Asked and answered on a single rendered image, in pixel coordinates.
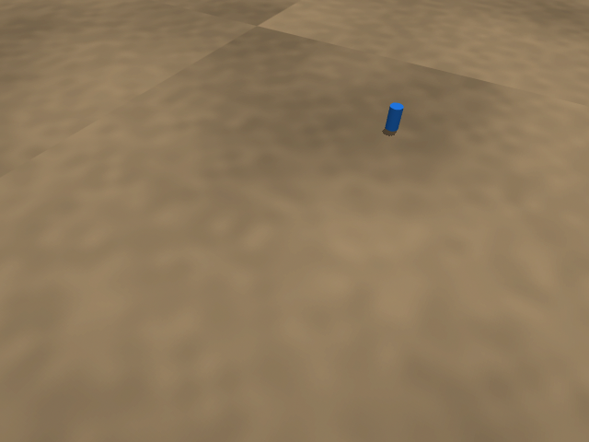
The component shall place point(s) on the can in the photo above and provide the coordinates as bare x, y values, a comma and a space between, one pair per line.
394, 116

